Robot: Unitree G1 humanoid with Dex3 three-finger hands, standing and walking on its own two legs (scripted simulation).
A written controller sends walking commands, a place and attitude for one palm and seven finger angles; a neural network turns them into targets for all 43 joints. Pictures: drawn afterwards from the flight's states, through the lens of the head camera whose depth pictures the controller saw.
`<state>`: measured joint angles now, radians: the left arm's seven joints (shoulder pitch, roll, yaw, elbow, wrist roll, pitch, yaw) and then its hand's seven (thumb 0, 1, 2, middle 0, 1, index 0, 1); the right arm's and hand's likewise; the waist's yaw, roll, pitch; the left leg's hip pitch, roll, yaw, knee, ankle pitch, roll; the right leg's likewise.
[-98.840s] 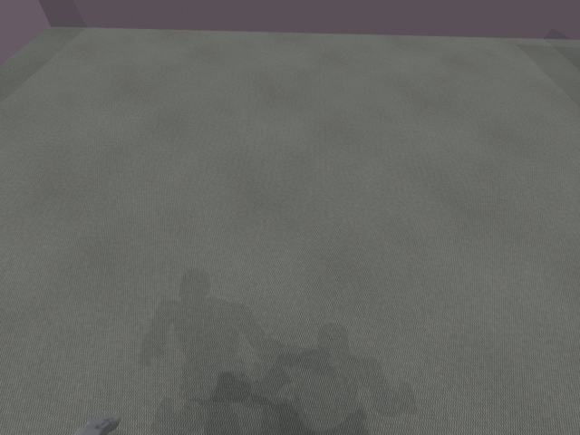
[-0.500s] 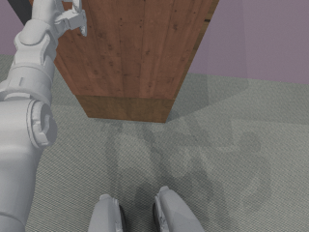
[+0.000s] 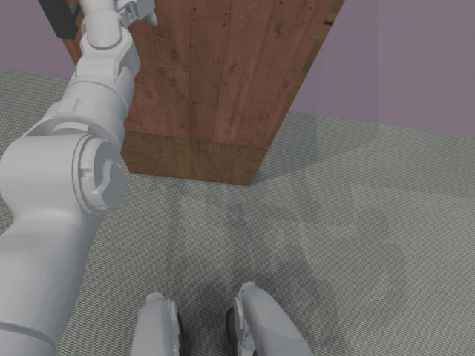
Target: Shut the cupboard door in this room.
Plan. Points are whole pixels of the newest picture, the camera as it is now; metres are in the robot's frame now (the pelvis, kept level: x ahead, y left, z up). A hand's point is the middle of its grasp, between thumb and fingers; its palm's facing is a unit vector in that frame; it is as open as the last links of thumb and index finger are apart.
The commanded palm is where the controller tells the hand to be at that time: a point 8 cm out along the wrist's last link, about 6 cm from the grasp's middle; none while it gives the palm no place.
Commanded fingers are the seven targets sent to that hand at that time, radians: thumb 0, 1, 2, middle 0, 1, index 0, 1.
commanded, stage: pull the fist back off the door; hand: left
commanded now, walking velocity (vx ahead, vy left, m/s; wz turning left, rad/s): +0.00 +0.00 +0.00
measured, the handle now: out of the picture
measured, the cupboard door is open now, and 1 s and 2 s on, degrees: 0 0 0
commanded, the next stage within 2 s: draw the hand back to the body in 0.68 s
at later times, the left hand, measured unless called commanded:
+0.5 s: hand (154, 16) +0.58 +0.03 +0.14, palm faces +0.10 -0.99 -0.01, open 3.1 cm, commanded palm +0.54 +0.07 +0.14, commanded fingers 0.00 0.90 0.90 -1.30 -1.50 -1.30 -1.50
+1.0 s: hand (131, 45) +0.51 +0.06 +0.15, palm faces +0.12 -0.99 -0.04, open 3.1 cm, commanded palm +0.46 +0.11 +0.17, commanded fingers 0.00 0.90 0.90 -1.30 -1.50 -1.30 -1.50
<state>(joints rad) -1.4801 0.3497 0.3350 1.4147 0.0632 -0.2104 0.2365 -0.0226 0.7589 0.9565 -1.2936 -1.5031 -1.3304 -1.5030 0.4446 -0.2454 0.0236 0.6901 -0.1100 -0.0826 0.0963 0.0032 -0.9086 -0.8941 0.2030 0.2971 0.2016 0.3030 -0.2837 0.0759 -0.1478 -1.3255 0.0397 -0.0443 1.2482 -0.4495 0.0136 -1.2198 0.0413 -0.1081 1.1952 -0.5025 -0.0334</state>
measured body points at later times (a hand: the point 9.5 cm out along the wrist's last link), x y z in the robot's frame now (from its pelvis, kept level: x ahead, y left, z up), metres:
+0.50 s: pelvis +0.03 +0.00 +0.04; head +0.17 -0.01 +0.47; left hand +0.57 +0.09 +0.14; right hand -0.05 -0.25 -0.07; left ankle +0.05 +0.11 -0.62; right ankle +0.02 -0.11 -0.62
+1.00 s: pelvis +0.05 -0.01 +0.07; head +0.13 -0.03 +0.51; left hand +0.50 +0.12 +0.16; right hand +0.10 -0.26 -0.07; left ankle +0.05 +0.11 -0.62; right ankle +0.02 -0.11 -0.62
